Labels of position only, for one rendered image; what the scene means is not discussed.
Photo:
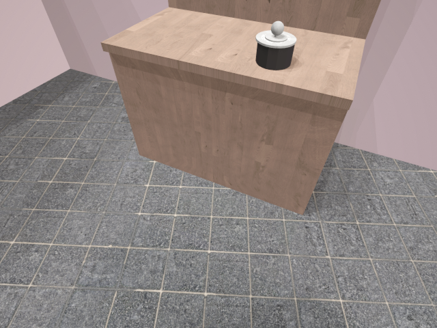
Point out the lid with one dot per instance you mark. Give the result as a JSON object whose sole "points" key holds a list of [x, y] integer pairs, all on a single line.
{"points": [[268, 39]]}

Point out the table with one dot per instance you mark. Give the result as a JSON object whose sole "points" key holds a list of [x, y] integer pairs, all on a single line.
{"points": [[197, 100]]}

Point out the knob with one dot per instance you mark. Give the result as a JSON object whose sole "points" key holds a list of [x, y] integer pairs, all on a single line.
{"points": [[277, 28]]}

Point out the pot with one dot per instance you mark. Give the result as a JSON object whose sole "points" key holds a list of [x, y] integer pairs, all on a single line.
{"points": [[272, 58]]}

